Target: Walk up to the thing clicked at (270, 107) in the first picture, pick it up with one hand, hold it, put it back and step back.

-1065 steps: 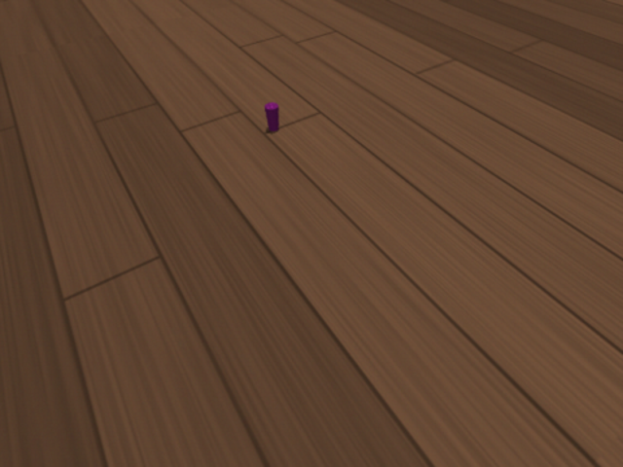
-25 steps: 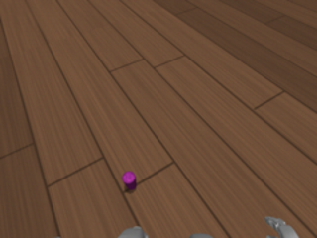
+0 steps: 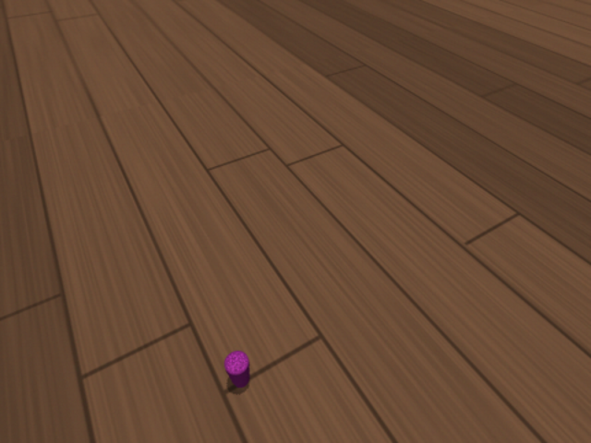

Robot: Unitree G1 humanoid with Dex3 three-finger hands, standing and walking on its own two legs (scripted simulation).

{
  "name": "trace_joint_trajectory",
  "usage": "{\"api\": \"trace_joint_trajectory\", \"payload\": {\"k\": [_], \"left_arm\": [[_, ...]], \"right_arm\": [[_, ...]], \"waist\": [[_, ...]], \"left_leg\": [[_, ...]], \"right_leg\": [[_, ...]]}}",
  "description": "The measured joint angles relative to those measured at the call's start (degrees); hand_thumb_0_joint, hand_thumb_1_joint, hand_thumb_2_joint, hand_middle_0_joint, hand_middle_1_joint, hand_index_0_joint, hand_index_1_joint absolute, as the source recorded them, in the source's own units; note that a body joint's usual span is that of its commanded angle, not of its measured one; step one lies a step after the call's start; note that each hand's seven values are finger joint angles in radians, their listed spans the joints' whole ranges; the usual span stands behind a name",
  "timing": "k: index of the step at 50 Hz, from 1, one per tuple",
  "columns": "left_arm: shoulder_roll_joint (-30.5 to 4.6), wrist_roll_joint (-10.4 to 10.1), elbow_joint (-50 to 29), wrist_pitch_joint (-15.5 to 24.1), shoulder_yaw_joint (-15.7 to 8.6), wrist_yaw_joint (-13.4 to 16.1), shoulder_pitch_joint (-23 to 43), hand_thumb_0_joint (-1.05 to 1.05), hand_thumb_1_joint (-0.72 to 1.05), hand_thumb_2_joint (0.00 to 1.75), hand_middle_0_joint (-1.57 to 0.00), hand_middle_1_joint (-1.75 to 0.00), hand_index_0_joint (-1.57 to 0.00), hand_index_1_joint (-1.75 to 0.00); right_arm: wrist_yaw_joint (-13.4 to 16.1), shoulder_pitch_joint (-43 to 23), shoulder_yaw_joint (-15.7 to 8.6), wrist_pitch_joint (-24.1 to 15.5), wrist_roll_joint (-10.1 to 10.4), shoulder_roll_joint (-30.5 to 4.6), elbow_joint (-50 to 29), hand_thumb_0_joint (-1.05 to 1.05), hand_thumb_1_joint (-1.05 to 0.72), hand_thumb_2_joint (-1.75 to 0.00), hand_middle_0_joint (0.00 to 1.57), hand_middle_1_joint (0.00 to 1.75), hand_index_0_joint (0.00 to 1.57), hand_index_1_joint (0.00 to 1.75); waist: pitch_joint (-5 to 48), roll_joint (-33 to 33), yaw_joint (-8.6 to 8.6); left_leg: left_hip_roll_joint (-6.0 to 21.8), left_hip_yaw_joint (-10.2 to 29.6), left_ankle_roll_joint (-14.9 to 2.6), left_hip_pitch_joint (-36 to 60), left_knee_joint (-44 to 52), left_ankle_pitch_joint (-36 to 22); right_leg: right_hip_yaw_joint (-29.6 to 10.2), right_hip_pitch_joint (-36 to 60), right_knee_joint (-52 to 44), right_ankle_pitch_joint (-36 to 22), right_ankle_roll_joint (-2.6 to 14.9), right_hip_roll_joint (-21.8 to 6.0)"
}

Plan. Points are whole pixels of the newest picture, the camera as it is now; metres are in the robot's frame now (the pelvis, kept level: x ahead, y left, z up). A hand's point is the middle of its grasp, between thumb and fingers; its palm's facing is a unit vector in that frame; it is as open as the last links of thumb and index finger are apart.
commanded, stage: walk up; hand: left
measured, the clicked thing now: (238, 371) +0.48 +0.20 -0.71
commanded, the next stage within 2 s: stand in 1.86 s
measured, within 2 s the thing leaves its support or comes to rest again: neither
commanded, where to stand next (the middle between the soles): +0.13 -0.01 m, yaw -1 degrees
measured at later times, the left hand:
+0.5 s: hand out of the picture +0.14 +0.30 -0.19, palm faces -0.06 -0.94 -0.35, open 7.4 cm
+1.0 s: hand out of the picture +0.15 +0.25 -0.16, palm faces +0.01 -0.94 -0.33, open 7.4 cm
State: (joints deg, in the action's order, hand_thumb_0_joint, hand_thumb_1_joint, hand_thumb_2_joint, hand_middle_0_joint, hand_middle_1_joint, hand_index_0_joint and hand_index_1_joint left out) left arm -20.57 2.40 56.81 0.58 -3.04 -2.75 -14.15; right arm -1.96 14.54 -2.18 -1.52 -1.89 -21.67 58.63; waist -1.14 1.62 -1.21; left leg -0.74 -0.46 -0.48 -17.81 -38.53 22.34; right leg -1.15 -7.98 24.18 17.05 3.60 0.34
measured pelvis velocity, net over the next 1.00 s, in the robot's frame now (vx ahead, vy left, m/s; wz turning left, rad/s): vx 0.04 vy -0.01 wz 0.03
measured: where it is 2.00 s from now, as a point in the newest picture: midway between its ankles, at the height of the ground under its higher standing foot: outside the picture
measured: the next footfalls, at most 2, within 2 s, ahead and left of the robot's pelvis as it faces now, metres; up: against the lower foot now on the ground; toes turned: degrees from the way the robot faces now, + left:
right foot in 0.58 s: +0.12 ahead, -0.11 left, +0.00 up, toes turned -1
left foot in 0.92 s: +0.05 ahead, +0.09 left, +0.00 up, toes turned +2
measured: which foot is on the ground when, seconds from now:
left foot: down 0.00-0.62, up 0.64-0.90, down 0.92-1.00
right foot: down 0.00-0.14, up 0.16-0.56, down 0.58-1.00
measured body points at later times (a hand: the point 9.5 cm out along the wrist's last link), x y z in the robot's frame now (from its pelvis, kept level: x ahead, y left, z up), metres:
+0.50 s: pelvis +0.06 +0.02 -0.02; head +0.13 +0.06 +0.42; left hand +0.14 +0.34 -0.16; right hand +0.13 -0.30 -0.11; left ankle +0.08 +0.13 -0.75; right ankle +0.09 -0.15 -0.69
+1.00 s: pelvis +0.04 -0.01 -0.02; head +0.03 +0.01 +0.43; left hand +0.15 +0.30 -0.14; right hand +0.08 -0.33 -0.13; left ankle +0.01 +0.09 -0.75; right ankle +0.08 -0.11 -0.73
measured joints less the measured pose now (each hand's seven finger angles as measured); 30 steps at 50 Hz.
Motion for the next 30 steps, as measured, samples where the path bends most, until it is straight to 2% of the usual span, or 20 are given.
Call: {"api": "trace_joint_trajectory", "payload": {"k": [1, 2, 5, 6, 7, 8, 10, 12, 16, 20, 22, 25, 28, 29, 30], "left_arm": [[-0.3, 0.0, -0.3, 0.4, -0.2, 0.1, -0.6, 0.00, 0.90, 0.90, -0.20, -0.30, -0.20, -0.30], [-0.3, -0.1, -0.4, 0.7, -0.3, 0.2, -1.1, 0.00, 0.90, 0.90, -0.20, -0.30, -0.20, -0.30], [-1.0, 0.0, -0.8, 0.5, -0.4, 0.0, -2.6, 0.00, 0.90, 0.90, -0.20, -0.30, -0.20, -0.30], [-1.7, 0.1, -1.0, 0.0, -0.4, -0.2, -3.1, 0.00, 0.90, 0.90, -0.20, -0.30, -0.20, -0.30], [-2.5, 0.1, -1.1, -0.6, -0.5, -0.3, -3.3, 0.00, 0.90, 0.90, -0.20, -0.30, -0.20, -0.30], [-3.3, -0.1, -1.1, -1.4, -0.7, -0.1, -3.3, 0.01, 0.90, 0.90, -0.20, -0.30, -0.20, -0.30], [-4.3, -0.5, -1.1, -3.1, -1.1, 0.6, -3.1, 0.01, 0.90, 0.90, -0.20, -0.30, -0.20, -0.30], [-5.1, -0.8, -1.3, -4.0, -1.1, 0.7, -2.8, 0.01, 0.90, 0.90, -0.20, -0.30, -0.20, -0.30], [-6.4, -0.9, -3.2, -5.0, -1.6, 0.5, -1.3, 0.01, 0.90, 0.90, -0.20, -0.30, -0.20, -0.30], [-6.7, -2.1, -4.9, -5.7, -1.6, 1.6, 1.4, 0.00, 0.91, 0.90, -0.20, -0.30, -0.20, -0.30], [-6.2, -3.1, -5.3, -5.3, -1.0, 2.4, 2.8, 0.00, 0.91, 0.90, -0.20, -0.30, -0.20, -0.29], [-4.7, -4.0, -5.7, -4.2, 0.2, 3.3, 4.3, 0.00, 0.91, 0.90, -0.20, -0.30, -0.20, -0.29], [-3.2, -3.7, -5.9, -3.3, 1.0, 3.5, 5.3, 0.00, 0.90, 0.90, -0.20, -0.30, -0.20, -0.30], [-2.8, -3.3, -5.9, -3.0, 1.0, 3.5, 5.5, 0.00, 0.90, 0.90, -0.20, -0.30, -0.20, -0.30], [-1.6, -2.7, -5.5, -2.9, 0.8, 3.5, 6.1, 0.00, 0.90, 0.90, -0.20, -0.30, -0.20, -0.30]], "right_arm": [[0.0, 0.2, -0.3, -0.1, 0.0, -0.5, -0.4, 0.00, -0.91, -0.90, 0.20, 0.30, 0.21, 0.30], [-0.1, 0.2, -0.6, -0.2, -0.1, -1.2, -0.8, 0.00, -0.91, -0.90, 0.20, 0.30, 0.21, 0.30], [-0.5, 0.7, -1.7, -0.5, 0.0, -2.7, -2.1, 0.01, -0.91, -0.90, 0.20, 0.30, 0.21, 0.30], [-0.5, 1.1, -2.0, -1.1, 0.2, -2.8, -2.6, 0.01, -0.91, -0.90, 0.20, 0.30, 0.21, 0.30], [-0.1, 1.4, -2.3, -1.9, 0.2, -2.6, -3.0, 0.00, -0.91, -0.90, 0.20, 0.30, 0.21, 0.30], [0.6, 1.5, -2.5, -2.7, 0.0, -2.1, -3.4, 0.00, -0.91, -0.90, 0.20, 0.30, 0.21, 0.30], [2.0, 1.7, -2.1, -3.1, -0.3, -0.9, -3.9, 0.00, -0.91, -0.90, 0.20, 0.30, 0.21, 0.30], [2.8, 1.8, -1.6, -2.9, -0.1, 0.1, -4.1, 0.00, -0.91, -0.90, 0.20, 0.30, 0.21, 0.30], [4.4, 2.0, -0.7, -2.7, 0.6, 1.4, -4.9, 0.00, -0.90, -0.90, 0.21, 0.30, 0.21, 0.30], [5.1, 0.3, -0.3, -1.4, 0.9, 1.5, -6.1, 0.00, -0.90, -0.90, 0.21, 0.30, 0.21, 0.30], [4.8, -1.5, -0.2, -0.2, 0.8, 1.2, -7.0, 0.00, -0.90, -0.90, 0.21, 0.30, 0.21, 0.30], [3.9, -4.5, -0.4, 2.0, 0.6, 0.4, -9.3, 0.00, -0.90, -0.90, 0.21, 0.30, 0.21, 0.30], [3.0, -6.8, -0.5, 3.3, 1.1, -0.5, -11.5, 0.00, -0.90, -0.90, 0.20, 0.30, 0.21, 0.30], [2.8, -7.3, -0.5, 3.6, 1.5, -0.8, -11.9, 0.00, -0.90, -0.90, 0.20, 0.30, 0.21, 0.30], [2.8, -8.2, -0.5, 3.8, 2.0, -1.6, -11.8, 0.00, -0.90, -0.90, 0.20, 0.30, 0.21, 0.30]], "waist": [[-0.4, 0.2, -0.32], [-0.9, -0.3, -0.44], [-1.5, -1.8, -0.54], [-1.5, -1.6, -0.46], [-1.8, -0.7, -0.34], [-2.2, 0.7, -0.38], [-2.4, 2.8, -0.10], [-2.9, 3.6, 0.59], [-5.0, 4.9, 0.52], [-8.5, 4.7, 0.80], [-10.0, 4.2, 1.04], [-11.8, 2.7, 1.44], [-12.1, 1.0, 1.72], [-11.8, 0.4, 1.62], [-12.1, -1.8, 1.57]], "left_leg": [[0.1, -0.5, -0.05, -0.3, -1.2, 0.1], [0.5, -0.5, -0.13, -0.6, -1.9, 0.4], [1.9, 0.3, -0.93, -0.1, 1.4, -0.4], [2.1, 0.2, -1.22, 1.1, 5.0, -2.7], [1.6, -0.3, -1.11, 2.0, 7.0, -8.6], [0.6, -1.3, -1.12, 2.3, 6.5, -10.7], [-0.4, -2.4, -1.48, 2.6, 5.2, -8.7], [-0.4, -2.4, -1.87, 3.6, 5.8, -7.7], [0.4, -2.6, -1.74, 5.7, 7.6, -7.6], [1.7, -2.3, -1.33, 5.3, 6.7, -7.0], [2.4, -2.3, -1.12, 4.6, 6.2, -6.8], [2.9, -2.7, -0.83, 2.7, 4.5, -6.3], [2.8, -3.5, -0.28, -0.1, 0.6, -4.4], [2.8, -3.9, -0.01, -1.1, -1.3, -3.4], [3.9, -3.5, 0.27, -2.1, -3.7, -2.3]], "right_leg": [[-0.2, 0.7, -1.1, -3.7, -0.24, -0.4], [-0.1, 1.4, -1.4, -4.4, -1.23, -0.4], [0.8, 2.7, -0.4, -1.6, -2.72, 0.0], [0.9, 2.2, 1.7, 0.2, -2.73, -0.2], [0.7, 1.2, 5.5, 2.8, -2.41, -1.0], [-0.7, -0.7, 10.9, 5.6, -1.92, -1.6], [-4.2, -5.7, 21.8, 8.2, -1.73, -0.3], [-5.0, -9.9, 29.6, 8.7, -1.68, 1.0], [-7.0, -16.7, 36.7, 7.5, -2.64, 1.4], [-10.2, -20.9, 41.0, 5.6, -3.72, 2.2], [-10.0, -21.4, 40.2, 5.5, -4.11, 2.1], [-6.4, -19.5, 33.4, 4.7, -4.76, 0.4], [-2.2, -14.9, 22.1, 2.4, -4.84, -0.8], [-1.2, -12.5, 17.2, 0.7, -4.47, -0.7], [-0.3, -11.1, 15.0, 1.9, -3.90, 0.3]]}}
